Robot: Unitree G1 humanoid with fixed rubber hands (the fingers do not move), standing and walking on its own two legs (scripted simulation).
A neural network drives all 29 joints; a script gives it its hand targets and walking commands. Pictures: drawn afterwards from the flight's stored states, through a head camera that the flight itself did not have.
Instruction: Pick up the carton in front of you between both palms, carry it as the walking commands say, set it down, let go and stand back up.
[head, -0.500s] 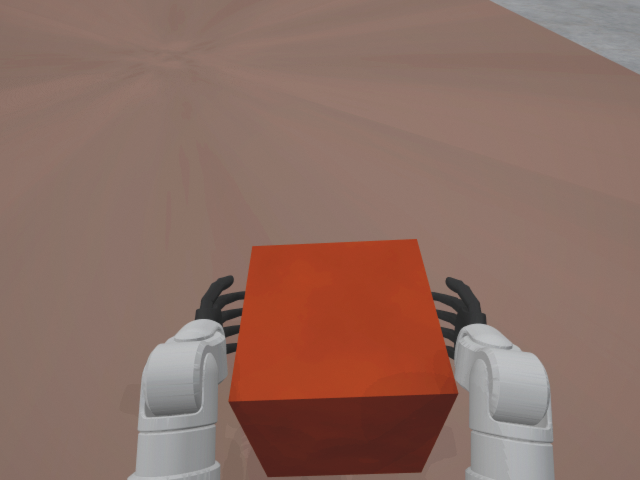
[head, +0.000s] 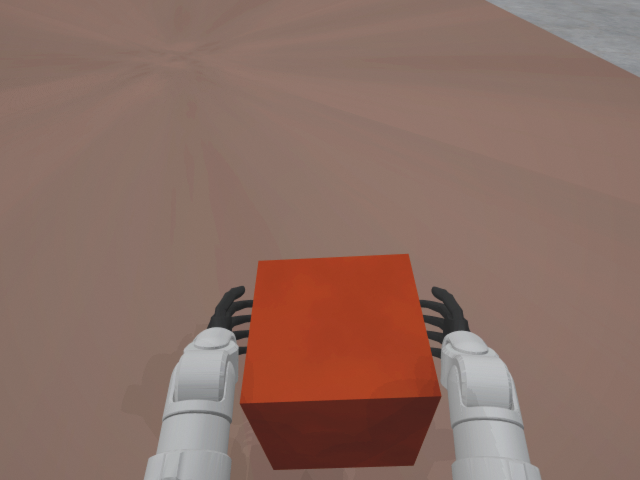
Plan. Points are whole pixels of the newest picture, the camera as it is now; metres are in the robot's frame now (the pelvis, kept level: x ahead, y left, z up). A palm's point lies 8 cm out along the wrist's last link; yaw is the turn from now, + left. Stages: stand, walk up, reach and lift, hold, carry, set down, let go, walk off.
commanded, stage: carry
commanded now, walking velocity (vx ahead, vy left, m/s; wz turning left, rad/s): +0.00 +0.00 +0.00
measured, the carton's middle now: (338, 366) +0.30 +0.00 -0.04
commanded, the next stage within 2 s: hold in 0.56 s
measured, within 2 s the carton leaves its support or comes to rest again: neither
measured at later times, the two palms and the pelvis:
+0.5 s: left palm (227, 345) +0.28 +0.14 +0.04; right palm (461, 347) +0.28 -0.16 +0.04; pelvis -0.01 -0.01 +0.00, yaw +0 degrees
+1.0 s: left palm (250, 337) +0.29 +0.11 +0.04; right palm (489, 362) +0.26 -0.18 +0.05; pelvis -0.01 +0.00 +0.01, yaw -6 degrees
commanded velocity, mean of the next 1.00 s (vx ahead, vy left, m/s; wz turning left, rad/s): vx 0.00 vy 0.00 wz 0.00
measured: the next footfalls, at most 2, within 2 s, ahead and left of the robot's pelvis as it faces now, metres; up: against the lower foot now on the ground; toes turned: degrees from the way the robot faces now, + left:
none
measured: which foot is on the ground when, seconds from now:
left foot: down 0.00-1.00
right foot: down 0.00-1.00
